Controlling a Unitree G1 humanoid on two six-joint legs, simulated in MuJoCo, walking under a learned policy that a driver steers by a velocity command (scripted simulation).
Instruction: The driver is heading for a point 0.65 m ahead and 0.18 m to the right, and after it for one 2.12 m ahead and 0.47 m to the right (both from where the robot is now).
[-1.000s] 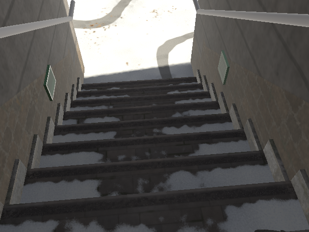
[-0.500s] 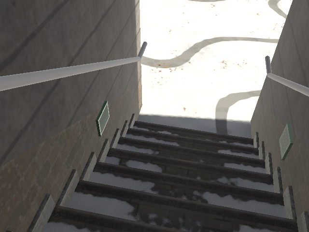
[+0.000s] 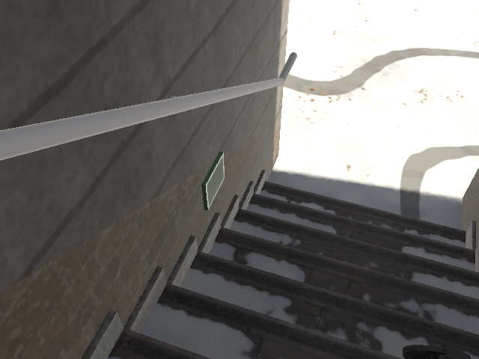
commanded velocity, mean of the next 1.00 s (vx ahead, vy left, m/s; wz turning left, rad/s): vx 0.50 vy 0.00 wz -0.41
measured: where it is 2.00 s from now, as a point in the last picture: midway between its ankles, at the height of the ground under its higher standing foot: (326, 344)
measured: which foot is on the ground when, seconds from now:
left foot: up 0.00-0.02, down 0.04-0.64, up 0.66-1.00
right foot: down 0.00-0.04, up 0.06-0.62, down 0.64-1.00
